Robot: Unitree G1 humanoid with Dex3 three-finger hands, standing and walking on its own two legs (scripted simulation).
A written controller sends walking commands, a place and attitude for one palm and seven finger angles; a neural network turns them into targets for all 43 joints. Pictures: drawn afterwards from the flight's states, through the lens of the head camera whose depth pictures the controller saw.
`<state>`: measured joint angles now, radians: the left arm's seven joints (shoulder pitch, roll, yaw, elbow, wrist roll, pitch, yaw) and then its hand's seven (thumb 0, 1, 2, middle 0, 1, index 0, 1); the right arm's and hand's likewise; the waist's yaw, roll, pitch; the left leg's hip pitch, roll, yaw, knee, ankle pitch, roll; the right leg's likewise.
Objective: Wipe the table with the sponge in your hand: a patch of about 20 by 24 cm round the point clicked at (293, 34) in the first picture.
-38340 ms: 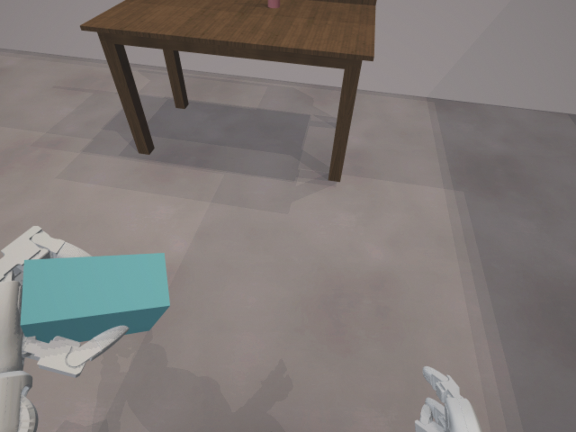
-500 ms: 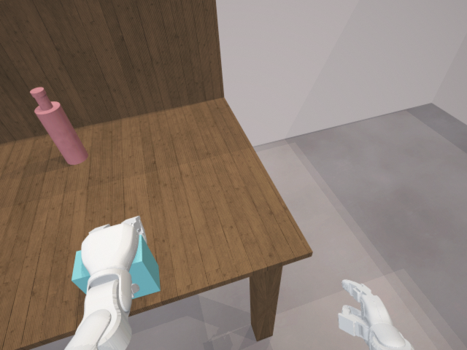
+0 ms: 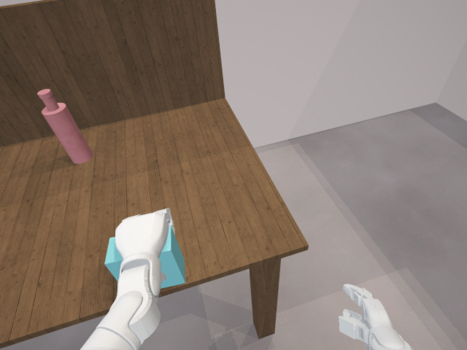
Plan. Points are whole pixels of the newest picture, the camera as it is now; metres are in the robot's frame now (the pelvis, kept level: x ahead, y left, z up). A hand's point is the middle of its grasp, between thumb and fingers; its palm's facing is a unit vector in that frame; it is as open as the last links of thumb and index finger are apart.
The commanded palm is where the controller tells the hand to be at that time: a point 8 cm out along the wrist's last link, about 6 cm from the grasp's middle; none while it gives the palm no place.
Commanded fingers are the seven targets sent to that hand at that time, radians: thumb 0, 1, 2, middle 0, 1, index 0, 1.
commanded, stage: slide across to the third lane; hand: left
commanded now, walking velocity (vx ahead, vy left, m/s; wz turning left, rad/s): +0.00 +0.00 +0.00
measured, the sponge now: (151, 266) +0.27 +0.21 -0.03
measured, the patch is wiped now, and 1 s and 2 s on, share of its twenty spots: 0.50 0.60 0.95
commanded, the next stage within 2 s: wipe forward along the third lane in 0.08 s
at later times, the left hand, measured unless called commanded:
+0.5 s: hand (169, 232) +0.32 +0.18 +0.02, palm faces -0.05 -0.07 -1.00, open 10.0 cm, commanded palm +0.30 +0.19 +0.06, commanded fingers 0.00 0.10 1.30 -1.20 -1.60 -1.20 -1.60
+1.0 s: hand (166, 212) +0.37 +0.20 +0.02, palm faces -0.08 -0.03 -1.00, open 10.0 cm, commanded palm +0.35 +0.21 +0.06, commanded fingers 0.00 0.10 1.30 -1.20 -1.60 -1.20 -1.60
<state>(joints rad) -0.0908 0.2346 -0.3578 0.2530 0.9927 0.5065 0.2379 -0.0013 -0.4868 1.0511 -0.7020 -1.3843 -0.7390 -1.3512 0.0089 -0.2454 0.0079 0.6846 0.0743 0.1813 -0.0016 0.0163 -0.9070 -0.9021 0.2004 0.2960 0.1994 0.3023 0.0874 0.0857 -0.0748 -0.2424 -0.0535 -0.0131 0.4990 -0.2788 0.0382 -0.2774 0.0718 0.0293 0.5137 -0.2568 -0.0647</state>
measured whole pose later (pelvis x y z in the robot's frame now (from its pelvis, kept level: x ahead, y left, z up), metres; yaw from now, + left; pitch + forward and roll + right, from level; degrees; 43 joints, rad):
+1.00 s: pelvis +0.00 -0.02 +0.00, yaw -1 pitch +8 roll +1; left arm -0.46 0.27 -0.21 0.71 0.97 0.41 0.27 0.00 -0.50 1.06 -0.73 -1.36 -0.77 -1.33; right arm 0.10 -0.27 0.00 0.73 0.08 0.19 -0.06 0.01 -0.91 -0.90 0.20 0.30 0.20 0.30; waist 0.01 0.06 -0.11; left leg -0.38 -0.02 -0.01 0.53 -0.28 0.01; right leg -0.41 0.10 0.03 0.52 -0.24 -0.09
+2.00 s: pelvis +0.01 +0.03 -0.01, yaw -1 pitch +15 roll -2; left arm -0.89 0.34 -0.15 1.18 1.01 0.34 0.33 0.01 -0.51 1.06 -0.73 -1.36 -0.77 -1.33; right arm 0.20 -0.24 0.00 0.77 0.05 0.16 -0.01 0.01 -0.91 -0.90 0.20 0.30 0.20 0.30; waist -0.07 0.04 -0.14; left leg -0.57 -0.05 -0.01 0.63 -0.32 0.07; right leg -0.57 0.07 0.03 0.56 -0.25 -0.03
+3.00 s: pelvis +0.03 +0.02 +0.00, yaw +0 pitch +7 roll -1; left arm -0.37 0.20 -0.34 0.56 0.98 0.53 0.29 0.00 -0.47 1.06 -0.67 -1.42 -0.70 -1.39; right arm 0.06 -0.24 0.02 0.68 0.09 0.27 0.01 0.01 -0.91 -0.90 0.20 0.30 0.20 0.30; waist 0.05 0.05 -0.14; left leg -0.31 -0.06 -0.01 0.52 -0.32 0.06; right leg -0.32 0.07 0.03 0.48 -0.27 -0.04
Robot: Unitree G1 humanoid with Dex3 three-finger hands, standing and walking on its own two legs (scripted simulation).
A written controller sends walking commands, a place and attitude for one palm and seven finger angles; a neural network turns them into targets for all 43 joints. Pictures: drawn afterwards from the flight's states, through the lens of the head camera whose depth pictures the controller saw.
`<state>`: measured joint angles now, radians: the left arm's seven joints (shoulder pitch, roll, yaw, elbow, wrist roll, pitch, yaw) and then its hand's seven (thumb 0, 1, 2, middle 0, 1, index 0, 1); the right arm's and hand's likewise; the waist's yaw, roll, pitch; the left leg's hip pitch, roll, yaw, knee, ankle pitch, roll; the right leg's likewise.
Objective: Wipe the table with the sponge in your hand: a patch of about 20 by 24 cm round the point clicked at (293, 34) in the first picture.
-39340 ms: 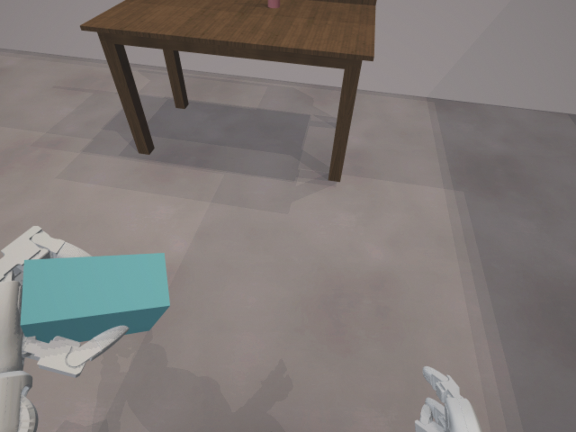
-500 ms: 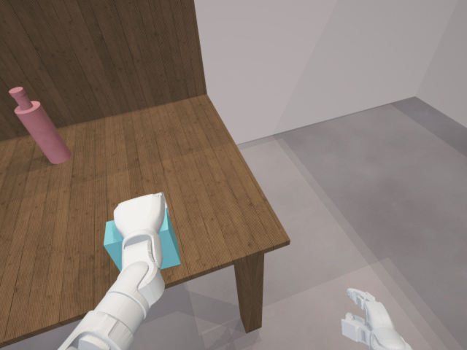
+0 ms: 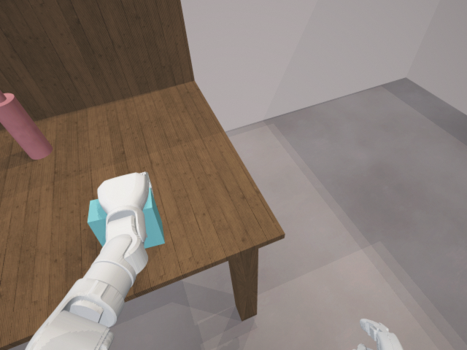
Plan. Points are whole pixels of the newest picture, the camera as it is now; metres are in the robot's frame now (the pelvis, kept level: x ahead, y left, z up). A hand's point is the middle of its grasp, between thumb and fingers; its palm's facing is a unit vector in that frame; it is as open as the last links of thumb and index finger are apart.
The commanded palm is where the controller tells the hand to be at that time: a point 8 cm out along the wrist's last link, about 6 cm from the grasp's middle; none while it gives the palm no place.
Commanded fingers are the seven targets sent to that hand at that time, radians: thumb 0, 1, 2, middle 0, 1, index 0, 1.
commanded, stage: wipe forward along the third lane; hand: left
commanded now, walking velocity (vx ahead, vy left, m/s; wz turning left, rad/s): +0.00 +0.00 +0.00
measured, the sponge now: (132, 228) +0.35 +0.24 -0.03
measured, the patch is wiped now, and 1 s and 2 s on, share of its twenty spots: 0.60 0.95 0.95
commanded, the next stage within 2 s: wipe back along the third lane in 0.80 s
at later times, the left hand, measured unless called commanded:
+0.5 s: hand (126, 186) +0.43 +0.26 +0.02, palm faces -0.11 -0.02 -0.99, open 10.0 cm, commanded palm +0.41 +0.26 +0.07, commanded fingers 0.00 0.10 1.30 -1.20 -1.60 -1.20 -1.60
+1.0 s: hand (124, 174) +0.46 +0.28 +0.02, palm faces -0.10 -0.01 -1.00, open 10.0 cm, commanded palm +0.43 +0.27 +0.07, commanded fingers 0.00 0.10 1.30 -1.20 -1.60 -1.20 -1.60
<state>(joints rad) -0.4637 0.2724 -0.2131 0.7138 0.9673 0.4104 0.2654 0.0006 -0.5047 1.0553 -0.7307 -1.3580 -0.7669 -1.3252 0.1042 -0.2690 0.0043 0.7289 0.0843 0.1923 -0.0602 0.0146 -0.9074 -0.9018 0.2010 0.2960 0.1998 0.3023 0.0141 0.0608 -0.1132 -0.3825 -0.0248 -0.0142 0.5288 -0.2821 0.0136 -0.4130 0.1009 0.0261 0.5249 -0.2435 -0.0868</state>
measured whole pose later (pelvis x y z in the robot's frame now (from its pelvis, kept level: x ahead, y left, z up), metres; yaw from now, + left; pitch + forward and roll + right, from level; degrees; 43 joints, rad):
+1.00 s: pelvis +0.01 +0.05 -0.01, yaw +0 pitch +15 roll -2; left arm -0.89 0.34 -0.15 1.18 1.01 0.34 0.33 0.01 -0.51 1.06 -0.73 -1.36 -0.77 -1.33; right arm 0.20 -0.24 0.00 0.77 0.05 0.16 -0.01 0.01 -0.91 -0.90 0.20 0.30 0.20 0.30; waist -0.07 0.04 -0.14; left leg -0.57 -0.05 -0.01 0.63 -0.32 0.07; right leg -0.57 0.07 0.03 0.56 -0.25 -0.03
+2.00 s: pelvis +0.03 +0.04 +0.00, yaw +0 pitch +7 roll -1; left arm -0.37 0.20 -0.34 0.56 0.98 0.53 0.29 0.00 -0.47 1.06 -0.67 -1.42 -0.70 -1.39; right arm 0.06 -0.24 0.02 0.68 0.09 0.27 0.01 0.01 -0.91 -0.90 0.20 0.30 0.20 0.30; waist 0.05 0.05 -0.14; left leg -0.31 -0.06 -0.01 0.52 -0.32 0.06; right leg -0.32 0.07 0.03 0.48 -0.27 -0.04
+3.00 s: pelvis +0.01 +0.01 +0.00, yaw -2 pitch +1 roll +0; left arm -0.01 0.25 -0.31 0.18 0.95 0.54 0.26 0.01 -0.47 1.06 -0.69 -1.40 -0.72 -1.37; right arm -0.01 -0.26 0.02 0.66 0.09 0.24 0.03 0.02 -0.91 -0.90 0.20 0.30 0.20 0.30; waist 0.07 0.07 -0.10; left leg -0.19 -0.03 0.01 0.48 -0.30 0.03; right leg -0.24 0.10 0.06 0.49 -0.26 -0.08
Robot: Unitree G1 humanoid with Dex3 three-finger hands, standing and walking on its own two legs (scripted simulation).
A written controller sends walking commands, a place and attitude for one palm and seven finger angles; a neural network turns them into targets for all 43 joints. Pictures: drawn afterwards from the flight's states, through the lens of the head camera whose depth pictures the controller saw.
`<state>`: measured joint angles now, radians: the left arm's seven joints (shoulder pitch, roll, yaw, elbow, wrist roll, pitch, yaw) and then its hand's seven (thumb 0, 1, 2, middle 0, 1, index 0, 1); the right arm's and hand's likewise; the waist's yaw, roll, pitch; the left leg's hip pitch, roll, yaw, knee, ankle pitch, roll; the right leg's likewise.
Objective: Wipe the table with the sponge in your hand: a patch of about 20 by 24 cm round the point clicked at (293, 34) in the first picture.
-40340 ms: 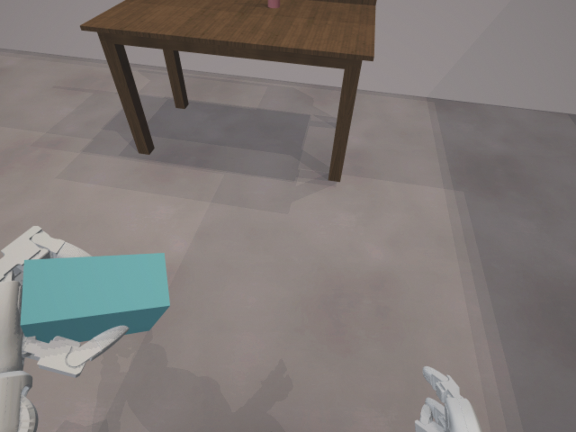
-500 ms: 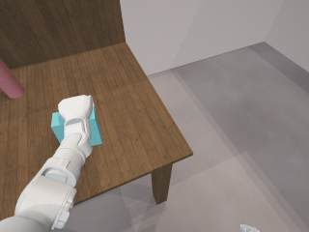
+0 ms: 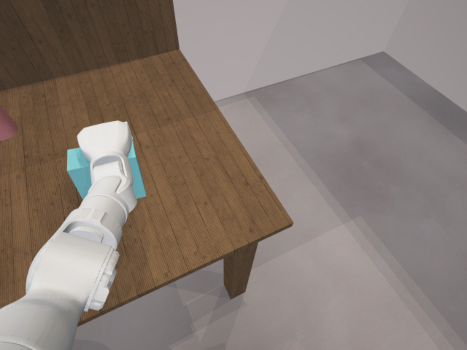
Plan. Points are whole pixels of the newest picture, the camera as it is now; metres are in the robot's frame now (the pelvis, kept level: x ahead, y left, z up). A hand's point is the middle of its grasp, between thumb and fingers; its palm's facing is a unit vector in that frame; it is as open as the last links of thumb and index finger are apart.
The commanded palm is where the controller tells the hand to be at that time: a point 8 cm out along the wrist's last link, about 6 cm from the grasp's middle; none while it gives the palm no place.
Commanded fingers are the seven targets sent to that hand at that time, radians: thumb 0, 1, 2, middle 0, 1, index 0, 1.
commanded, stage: wipe back along the third lane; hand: left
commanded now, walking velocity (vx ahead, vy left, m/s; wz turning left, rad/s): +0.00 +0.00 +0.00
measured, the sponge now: (112, 181) +0.44 +0.25 -0.02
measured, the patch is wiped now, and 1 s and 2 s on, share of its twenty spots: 0.95 0.95 0.95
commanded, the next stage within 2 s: slide back across to the middle lane in 1.60 s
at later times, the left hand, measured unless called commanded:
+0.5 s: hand (115, 182) +0.41 +0.22 +0.03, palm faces -0.04 -0.05 -1.00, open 10.0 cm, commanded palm +0.37 +0.21 +0.07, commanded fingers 0.00 0.10 1.30 -1.20 -1.60 -1.20 -1.60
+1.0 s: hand (124, 202) +0.36 +0.19 +0.03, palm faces -0.03 -0.06 -1.00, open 10.0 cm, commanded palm +0.32 +0.18 +0.07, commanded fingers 0.00 0.10 1.30 -1.20 -1.60 -1.20 -1.60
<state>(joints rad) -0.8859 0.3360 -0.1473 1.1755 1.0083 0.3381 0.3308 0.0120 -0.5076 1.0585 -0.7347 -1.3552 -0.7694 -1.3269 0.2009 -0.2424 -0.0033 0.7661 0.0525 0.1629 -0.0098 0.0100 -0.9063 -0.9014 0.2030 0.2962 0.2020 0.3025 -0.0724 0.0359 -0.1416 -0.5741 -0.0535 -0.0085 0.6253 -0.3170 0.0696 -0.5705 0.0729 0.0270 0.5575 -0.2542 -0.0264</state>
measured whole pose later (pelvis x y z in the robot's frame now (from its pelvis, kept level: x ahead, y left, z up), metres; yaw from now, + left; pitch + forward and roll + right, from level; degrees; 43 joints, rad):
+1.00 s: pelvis +0.02 -0.01 +0.01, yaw +1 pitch +7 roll -1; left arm -0.37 0.20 -0.34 0.56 0.98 0.53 0.29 0.00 -0.47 1.06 -0.67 -1.42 -0.70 -1.39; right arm 0.06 -0.24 0.02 0.68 0.09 0.27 0.01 0.01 -0.91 -0.90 0.20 0.30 0.20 0.30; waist 0.05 0.05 -0.14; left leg -0.31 -0.06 -0.01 0.52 -0.32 0.06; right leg -0.32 0.07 0.03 0.48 -0.27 -0.04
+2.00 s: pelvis +0.01 -0.04 +0.01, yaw -2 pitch +1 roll +0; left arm -0.01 0.25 -0.31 0.18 0.95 0.54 0.26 0.01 -0.47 1.06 -0.69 -1.40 -0.72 -1.37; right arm -0.01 -0.26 0.02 0.66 0.09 0.24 0.03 0.02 -0.91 -0.90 0.20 0.30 0.20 0.30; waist 0.07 0.07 -0.10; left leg -0.19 -0.03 0.01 0.48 -0.30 0.03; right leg -0.24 0.10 0.06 0.49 -0.26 -0.08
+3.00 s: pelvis +0.00 -0.03 +0.01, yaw +1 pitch +5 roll +0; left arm -0.22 0.33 -0.17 0.44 0.99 0.36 0.21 0.00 -0.50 1.06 -0.73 -1.36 -0.76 -1.33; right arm 0.08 -0.26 0.01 0.69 0.07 0.16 -0.05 0.02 -0.91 -0.90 0.20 0.30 0.20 0.30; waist 0.07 0.06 -0.10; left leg -0.34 -0.05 -0.02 0.54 -0.30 0.04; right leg -0.36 0.08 0.02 0.53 -0.26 -0.06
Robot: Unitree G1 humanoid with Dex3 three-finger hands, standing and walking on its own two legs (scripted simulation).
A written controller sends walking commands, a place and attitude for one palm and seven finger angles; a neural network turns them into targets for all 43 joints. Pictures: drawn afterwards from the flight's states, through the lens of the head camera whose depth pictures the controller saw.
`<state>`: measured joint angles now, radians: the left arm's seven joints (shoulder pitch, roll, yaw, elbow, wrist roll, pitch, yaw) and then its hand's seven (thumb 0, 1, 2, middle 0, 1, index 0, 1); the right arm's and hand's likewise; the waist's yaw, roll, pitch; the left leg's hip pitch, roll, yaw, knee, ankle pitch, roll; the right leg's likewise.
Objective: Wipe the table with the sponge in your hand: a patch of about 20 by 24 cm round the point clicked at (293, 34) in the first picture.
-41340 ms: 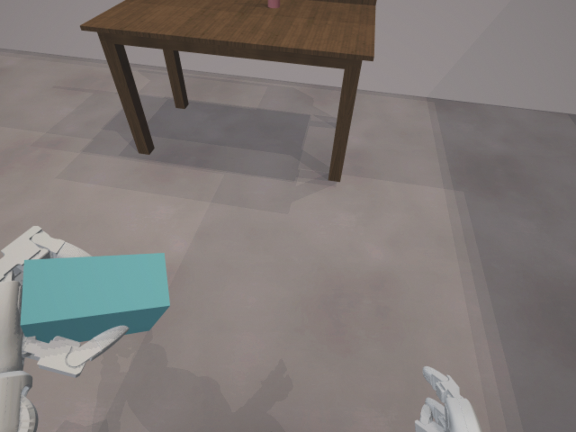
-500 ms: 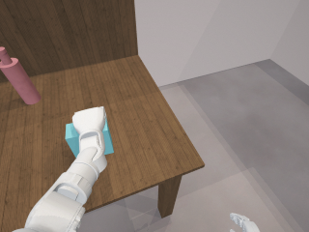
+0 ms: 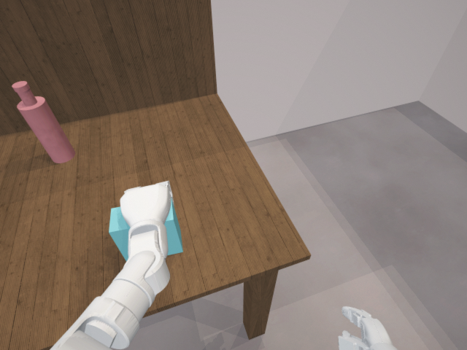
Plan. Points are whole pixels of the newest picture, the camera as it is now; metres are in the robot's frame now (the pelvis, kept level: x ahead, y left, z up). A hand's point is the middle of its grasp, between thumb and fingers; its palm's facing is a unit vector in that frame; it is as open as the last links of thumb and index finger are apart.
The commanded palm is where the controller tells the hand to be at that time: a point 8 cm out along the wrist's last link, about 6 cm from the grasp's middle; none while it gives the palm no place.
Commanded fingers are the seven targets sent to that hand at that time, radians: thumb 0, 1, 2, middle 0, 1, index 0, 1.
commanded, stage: wipe back along the third lane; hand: left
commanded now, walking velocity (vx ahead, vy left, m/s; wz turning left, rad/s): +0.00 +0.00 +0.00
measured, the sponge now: (151, 236) +0.34 +0.21 -0.03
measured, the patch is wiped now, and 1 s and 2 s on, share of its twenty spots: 0.95 0.95 0.95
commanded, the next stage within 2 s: slide back across to the middle lane in 0.60 s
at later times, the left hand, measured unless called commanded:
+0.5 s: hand (162, 246) +0.29 +0.17 +0.02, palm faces -0.01 -0.07 -1.00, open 10.0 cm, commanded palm +0.24 +0.15 +0.06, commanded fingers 0.00 0.10 1.30 -1.20 -1.60 -1.20 -1.60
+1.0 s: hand (154, 260) +0.26 +0.17 +0.02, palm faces +0.01 -0.14 -0.99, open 10.0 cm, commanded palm +0.22 +0.19 +0.08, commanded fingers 0.00 0.10 1.30 -1.20 -1.60 -1.20 -1.60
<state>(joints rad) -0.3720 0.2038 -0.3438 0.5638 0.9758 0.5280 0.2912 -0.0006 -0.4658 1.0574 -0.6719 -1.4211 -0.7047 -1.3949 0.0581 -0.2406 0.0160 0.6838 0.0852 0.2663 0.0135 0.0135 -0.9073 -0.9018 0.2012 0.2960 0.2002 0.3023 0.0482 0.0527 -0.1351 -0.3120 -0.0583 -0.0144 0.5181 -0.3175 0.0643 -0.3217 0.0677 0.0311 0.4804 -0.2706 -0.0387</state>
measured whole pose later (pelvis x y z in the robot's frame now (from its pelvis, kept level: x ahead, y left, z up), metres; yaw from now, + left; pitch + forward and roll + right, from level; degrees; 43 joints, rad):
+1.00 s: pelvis -0.01 -0.03 +0.00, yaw -2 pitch +1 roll +0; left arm -0.01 0.25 -0.31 0.18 0.95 0.54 0.26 0.01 -0.47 1.06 -0.69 -1.40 -0.72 -1.37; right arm -0.01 -0.26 0.02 0.66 0.09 0.24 0.03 0.02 -0.91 -0.90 0.20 0.30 0.20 0.30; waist 0.07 0.07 -0.10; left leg -0.19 -0.03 0.01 0.48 -0.30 0.03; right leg -0.24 0.10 0.06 0.49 -0.26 -0.08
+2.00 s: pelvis -0.02 -0.02 +0.00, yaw +0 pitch +5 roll +0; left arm -0.22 0.33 -0.17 0.44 0.99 0.36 0.21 0.00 -0.50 1.06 -0.73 -1.36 -0.76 -1.33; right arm 0.08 -0.26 0.01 0.69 0.07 0.16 -0.05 0.02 -0.91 -0.90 0.20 0.30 0.20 0.30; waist 0.07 0.06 -0.10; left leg -0.34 -0.05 -0.02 0.54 -0.30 0.04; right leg -0.36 0.08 0.02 0.53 -0.26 -0.06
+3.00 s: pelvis -0.02 -0.01 -0.01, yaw +0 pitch +13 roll -2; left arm -0.64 0.49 -0.05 0.96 1.03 0.16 0.24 0.01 -0.51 1.06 -0.74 -1.35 -0.77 -1.33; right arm 0.21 -0.28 -0.01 0.72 0.07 0.19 -0.04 0.01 -0.91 -0.90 0.20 0.30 0.20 0.30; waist -0.03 0.04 -0.12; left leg -0.53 -0.04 -0.03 0.63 -0.32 0.05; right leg -0.52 0.08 0.01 0.56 -0.26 -0.05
